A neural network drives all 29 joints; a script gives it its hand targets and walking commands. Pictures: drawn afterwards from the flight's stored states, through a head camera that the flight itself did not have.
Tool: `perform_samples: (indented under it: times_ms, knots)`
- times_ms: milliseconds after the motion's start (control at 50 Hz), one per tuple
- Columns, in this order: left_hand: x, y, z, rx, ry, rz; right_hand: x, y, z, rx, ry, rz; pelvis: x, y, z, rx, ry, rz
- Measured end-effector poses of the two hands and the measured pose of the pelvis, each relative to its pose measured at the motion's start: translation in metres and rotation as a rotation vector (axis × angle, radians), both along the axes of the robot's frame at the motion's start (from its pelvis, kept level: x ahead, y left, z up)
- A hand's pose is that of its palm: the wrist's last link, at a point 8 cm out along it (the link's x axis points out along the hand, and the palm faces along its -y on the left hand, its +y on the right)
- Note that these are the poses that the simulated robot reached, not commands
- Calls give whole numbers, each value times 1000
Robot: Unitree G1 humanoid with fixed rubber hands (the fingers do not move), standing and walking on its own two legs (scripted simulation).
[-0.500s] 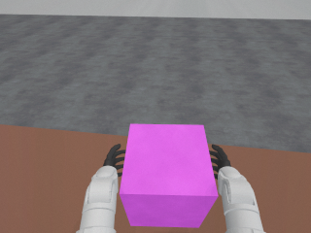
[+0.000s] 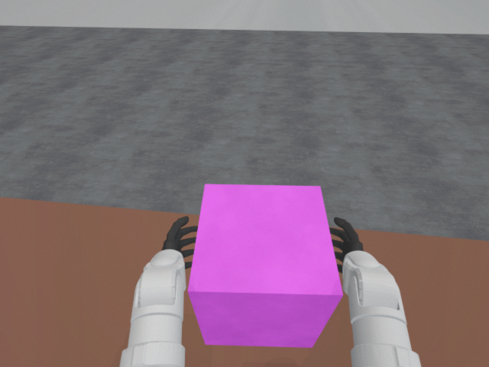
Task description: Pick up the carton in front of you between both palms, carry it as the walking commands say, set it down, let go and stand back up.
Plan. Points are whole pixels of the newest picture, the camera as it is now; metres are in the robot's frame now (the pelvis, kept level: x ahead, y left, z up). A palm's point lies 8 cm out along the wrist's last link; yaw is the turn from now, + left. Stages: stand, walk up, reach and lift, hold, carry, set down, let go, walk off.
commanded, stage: hold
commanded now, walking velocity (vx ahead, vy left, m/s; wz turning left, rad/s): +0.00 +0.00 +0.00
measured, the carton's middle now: (260, 268) +0.32 +0.00 -0.01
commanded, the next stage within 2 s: carry in 0.70 s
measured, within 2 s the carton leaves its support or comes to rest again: neither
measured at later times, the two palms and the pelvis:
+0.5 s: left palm (174, 260) +0.29 +0.15 +0.05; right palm (352, 261) +0.29 -0.15 +0.05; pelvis +0.01 +0.00 +0.00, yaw +0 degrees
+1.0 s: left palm (164, 231) +0.33 +0.17 +0.08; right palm (341, 233) +0.32 -0.13 +0.09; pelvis +0.05 +0.02 -0.01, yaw -3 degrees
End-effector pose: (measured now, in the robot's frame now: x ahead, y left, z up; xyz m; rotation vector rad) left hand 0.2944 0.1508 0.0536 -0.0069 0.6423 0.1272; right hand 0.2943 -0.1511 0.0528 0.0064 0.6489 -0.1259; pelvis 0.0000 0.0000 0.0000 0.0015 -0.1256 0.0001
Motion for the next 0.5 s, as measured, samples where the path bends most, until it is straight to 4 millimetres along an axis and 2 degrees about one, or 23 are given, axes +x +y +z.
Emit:
perform_samples:
  times_ms: [300,500]
  knots:
    - [3,-1,-2,20,12,-13,3,-1,-1,-23,12,17,11,-2,2,0,2,2]
    - [-1,-2,-3,26,13,-14,0,-1,-2,-26,12,21,11,-3,2,0,2,3]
